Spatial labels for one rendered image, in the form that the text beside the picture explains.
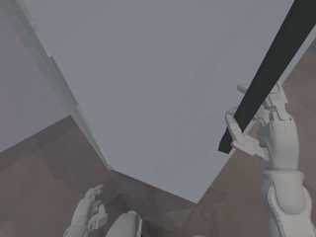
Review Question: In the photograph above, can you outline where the robot right forearm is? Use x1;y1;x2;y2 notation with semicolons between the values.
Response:
261;170;316;237

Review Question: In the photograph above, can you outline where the robot left thigh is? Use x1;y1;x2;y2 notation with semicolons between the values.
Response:
105;212;143;237

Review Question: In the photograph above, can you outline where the right robot hand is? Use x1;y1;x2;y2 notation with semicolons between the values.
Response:
225;82;299;171

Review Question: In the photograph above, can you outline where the left robot hand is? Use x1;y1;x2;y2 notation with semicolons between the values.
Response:
71;184;108;233

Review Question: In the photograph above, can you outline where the fridge door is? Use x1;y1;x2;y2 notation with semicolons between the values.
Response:
23;0;316;204

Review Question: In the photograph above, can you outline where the handle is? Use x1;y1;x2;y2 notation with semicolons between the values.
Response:
218;0;316;154

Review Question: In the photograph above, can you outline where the robot left forearm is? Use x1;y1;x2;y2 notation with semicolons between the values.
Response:
63;223;89;237

